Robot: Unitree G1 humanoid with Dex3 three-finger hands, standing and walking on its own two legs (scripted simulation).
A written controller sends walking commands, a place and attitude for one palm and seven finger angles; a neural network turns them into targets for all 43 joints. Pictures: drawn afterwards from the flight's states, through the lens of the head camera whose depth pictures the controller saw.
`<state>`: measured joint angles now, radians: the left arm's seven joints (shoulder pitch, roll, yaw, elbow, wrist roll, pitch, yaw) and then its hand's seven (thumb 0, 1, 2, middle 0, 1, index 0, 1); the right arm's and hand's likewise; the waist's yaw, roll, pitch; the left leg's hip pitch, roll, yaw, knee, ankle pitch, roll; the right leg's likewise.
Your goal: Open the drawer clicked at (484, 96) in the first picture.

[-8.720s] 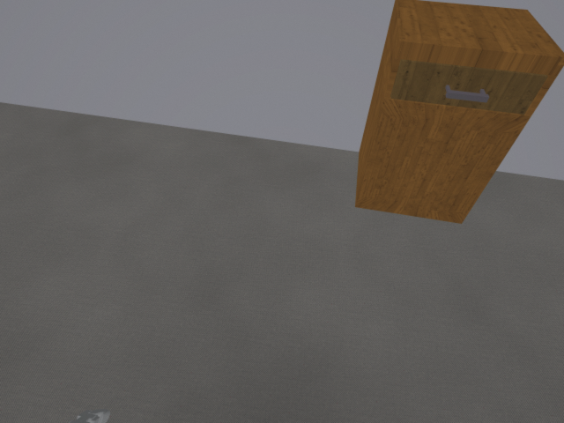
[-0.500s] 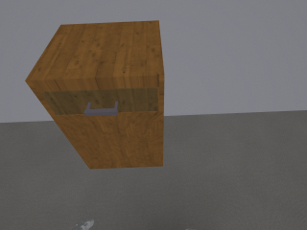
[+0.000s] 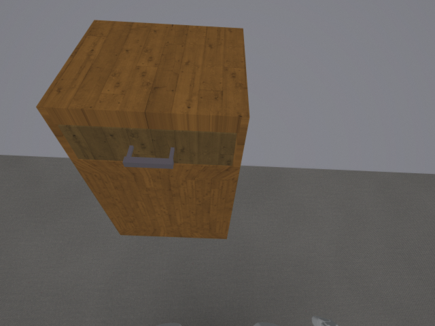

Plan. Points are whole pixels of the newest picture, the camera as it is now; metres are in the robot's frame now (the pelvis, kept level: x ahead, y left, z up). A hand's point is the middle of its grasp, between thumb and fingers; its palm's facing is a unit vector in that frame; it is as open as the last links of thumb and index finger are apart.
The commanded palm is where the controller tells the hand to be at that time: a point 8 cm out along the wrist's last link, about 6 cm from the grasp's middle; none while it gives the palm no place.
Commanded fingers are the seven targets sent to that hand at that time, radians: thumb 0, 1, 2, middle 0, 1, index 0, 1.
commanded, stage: come to a stop and stand still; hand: left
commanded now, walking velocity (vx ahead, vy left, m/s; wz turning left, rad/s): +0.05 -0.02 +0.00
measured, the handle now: (150, 156) +0.52 +0.23 -0.10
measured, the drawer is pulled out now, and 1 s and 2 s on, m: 0.00 0.00 0.00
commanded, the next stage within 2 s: look again from close up in 0.58 s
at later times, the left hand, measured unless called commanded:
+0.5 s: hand out of the picture +0.00 +0.13 -0.18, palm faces +0.03 -0.98 -0.20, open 7.3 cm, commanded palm none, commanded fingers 0.00 0.90 0.90 -0.20 -0.30 -0.20 -0.30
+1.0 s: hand out of the picture -0.03 +0.09 -0.18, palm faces +0.06 -0.99 -0.14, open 7.4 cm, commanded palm none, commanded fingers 0.00 0.90 0.90 -0.20 -0.30 -0.20 -0.30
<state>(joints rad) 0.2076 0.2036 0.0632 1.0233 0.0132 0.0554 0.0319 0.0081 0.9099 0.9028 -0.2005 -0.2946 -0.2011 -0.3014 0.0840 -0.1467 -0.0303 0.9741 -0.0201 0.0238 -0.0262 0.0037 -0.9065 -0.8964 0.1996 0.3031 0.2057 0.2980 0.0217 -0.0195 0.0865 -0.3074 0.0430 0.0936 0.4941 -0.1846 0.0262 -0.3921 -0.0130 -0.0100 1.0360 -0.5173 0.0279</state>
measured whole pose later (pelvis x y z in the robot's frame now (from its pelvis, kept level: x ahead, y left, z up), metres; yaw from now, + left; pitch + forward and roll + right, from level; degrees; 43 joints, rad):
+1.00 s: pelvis +0.00 -0.06 +0.00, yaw +1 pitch +0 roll +0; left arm 0.37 0.11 0.00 1.10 0.02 -0.02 0.03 0.01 0.91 0.90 -0.20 -0.29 -0.20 -0.30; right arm 0.31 -0.14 0.00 1.10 -0.01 -0.01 -0.02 0.02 -0.92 -0.90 0.20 0.30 0.20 0.30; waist 0.00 -0.01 0.00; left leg -0.28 0.02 0.02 0.50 -0.22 -0.01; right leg -0.17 0.01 -0.04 0.50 -0.33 -0.02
